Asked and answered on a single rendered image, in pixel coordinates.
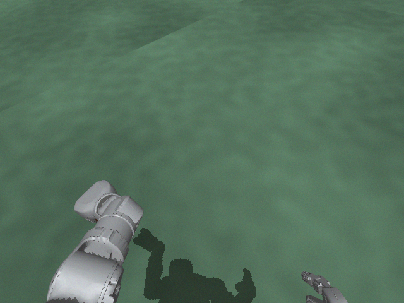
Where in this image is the right robot hand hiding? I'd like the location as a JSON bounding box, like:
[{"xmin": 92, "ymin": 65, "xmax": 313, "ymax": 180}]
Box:
[{"xmin": 301, "ymin": 271, "xmax": 348, "ymax": 303}]

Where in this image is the left robot hand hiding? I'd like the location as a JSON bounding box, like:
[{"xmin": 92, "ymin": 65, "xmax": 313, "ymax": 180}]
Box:
[{"xmin": 74, "ymin": 180, "xmax": 117, "ymax": 223}]

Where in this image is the left robot arm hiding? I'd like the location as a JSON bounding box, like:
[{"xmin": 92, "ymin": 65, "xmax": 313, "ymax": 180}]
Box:
[{"xmin": 46, "ymin": 193, "xmax": 143, "ymax": 303}]

